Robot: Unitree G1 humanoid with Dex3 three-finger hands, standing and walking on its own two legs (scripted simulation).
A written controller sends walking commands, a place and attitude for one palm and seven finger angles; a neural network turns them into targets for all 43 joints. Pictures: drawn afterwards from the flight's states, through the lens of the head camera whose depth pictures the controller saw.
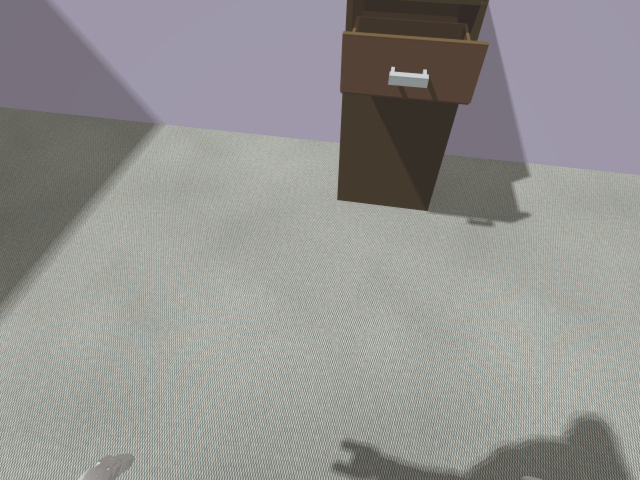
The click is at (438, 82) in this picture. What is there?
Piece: drawer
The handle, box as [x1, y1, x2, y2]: [388, 67, 428, 87]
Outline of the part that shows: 391,67 388,84 426,87 428,80 428,74 426,73 426,70 423,69 423,72 421,74 395,72 394,67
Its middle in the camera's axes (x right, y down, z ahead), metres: +0.23 -0.44 +1.03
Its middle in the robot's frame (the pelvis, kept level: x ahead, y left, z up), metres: +1.08 -0.18 +0.00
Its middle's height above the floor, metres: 0.77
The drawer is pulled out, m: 0.28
